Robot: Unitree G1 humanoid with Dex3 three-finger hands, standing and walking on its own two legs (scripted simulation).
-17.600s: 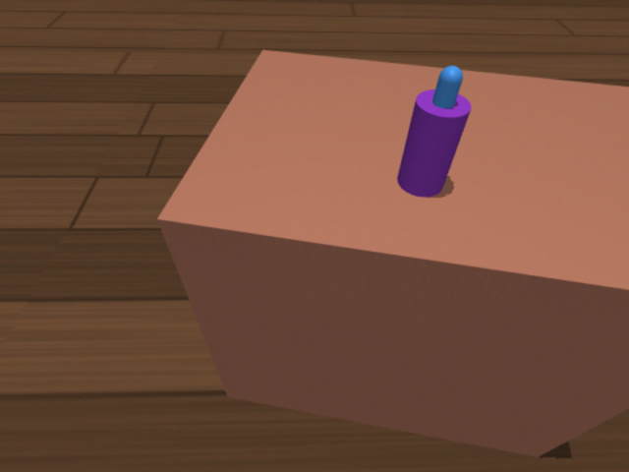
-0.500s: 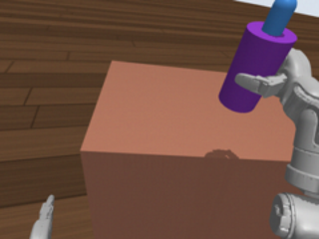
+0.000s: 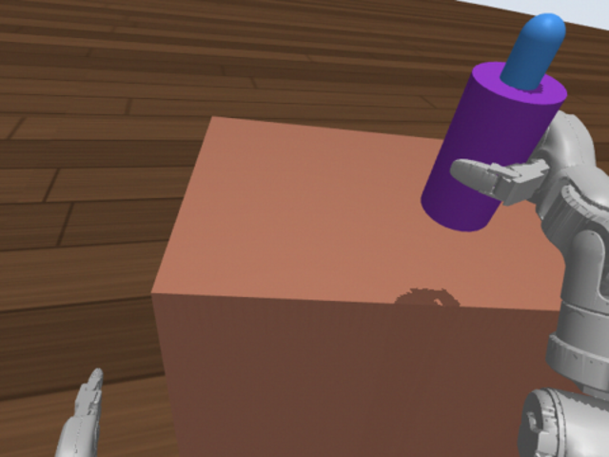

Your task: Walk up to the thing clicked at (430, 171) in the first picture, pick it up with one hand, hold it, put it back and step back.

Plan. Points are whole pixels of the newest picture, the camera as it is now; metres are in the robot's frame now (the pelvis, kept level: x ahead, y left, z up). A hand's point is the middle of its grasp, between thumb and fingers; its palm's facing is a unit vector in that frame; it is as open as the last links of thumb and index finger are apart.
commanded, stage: hold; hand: right
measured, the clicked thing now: (493, 130) +0.33 -0.16 +0.34
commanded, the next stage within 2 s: crouch in 0.30 s
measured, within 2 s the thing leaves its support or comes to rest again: neither
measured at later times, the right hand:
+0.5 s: hand (492, 136) +0.33 -0.16 +0.34, palm faces +0.11 +0.99 -0.04, open 11.2 cm
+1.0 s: hand (439, 188) +0.41 -0.17 +0.23, palm faces +0.16 +0.99 -0.04, open 11.1 cm
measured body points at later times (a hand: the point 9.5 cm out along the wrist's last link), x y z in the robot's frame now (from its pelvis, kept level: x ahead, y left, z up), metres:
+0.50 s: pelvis -0.01 +0.00 +0.00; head -0.07 +0.04 +0.44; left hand +0.17 +0.26 -0.06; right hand +0.32 -0.21 +0.34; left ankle +0.00 +0.14 -0.72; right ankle +0.04 -0.14 -0.72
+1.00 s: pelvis -0.02 +0.00 +0.00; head -0.03 +0.03 +0.44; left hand +0.13 +0.28 -0.06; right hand +0.40 -0.22 +0.23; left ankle +0.00 +0.14 -0.72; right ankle +0.04 -0.14 -0.72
